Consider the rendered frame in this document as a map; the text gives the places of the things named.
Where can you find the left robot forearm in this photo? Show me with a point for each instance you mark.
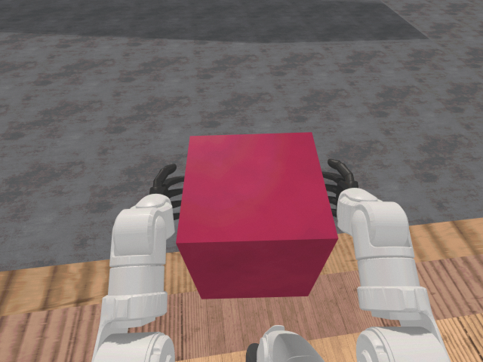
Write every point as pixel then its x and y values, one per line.
pixel 136 293

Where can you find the robot left upper arm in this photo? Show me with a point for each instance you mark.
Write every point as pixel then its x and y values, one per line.
pixel 136 347

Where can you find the right robot hand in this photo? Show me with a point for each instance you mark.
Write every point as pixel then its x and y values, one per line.
pixel 344 181

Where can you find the robot right shin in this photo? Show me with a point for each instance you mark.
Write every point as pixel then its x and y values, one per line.
pixel 273 328

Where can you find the right robot thigh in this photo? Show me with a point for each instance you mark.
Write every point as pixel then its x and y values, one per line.
pixel 286 346

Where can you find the carton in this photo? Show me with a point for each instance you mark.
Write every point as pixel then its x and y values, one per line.
pixel 255 218

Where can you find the robot right upper arm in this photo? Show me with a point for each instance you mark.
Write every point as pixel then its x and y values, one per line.
pixel 399 344

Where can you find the left robot hand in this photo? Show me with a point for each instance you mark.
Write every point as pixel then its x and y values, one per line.
pixel 161 185

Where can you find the right robot forearm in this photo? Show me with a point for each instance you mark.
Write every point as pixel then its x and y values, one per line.
pixel 390 286

